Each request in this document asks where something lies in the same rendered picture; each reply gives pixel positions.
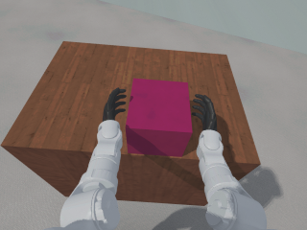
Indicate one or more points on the robot right upper arm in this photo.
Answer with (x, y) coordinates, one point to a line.
(228, 210)

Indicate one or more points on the robot left upper arm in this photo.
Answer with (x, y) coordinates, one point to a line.
(95, 209)

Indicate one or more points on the left robot hand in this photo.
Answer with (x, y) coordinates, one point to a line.
(109, 110)

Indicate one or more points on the robot right forearm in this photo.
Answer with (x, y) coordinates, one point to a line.
(215, 173)

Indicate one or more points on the carton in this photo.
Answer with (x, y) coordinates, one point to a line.
(159, 118)

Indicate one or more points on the pedestal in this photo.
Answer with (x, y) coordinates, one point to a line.
(55, 133)

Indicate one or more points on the robot left forearm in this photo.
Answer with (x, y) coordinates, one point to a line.
(105, 160)

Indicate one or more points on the right robot hand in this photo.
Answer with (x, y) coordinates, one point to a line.
(208, 117)

